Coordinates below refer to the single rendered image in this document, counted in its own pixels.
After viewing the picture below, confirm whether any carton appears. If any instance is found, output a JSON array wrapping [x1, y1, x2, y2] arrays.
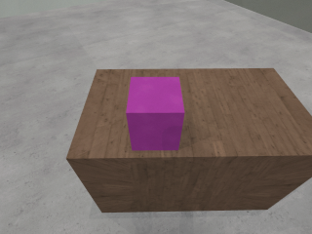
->
[[126, 77, 185, 151]]

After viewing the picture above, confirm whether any pedestal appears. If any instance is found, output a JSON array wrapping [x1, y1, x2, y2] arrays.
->
[[66, 68, 312, 213]]

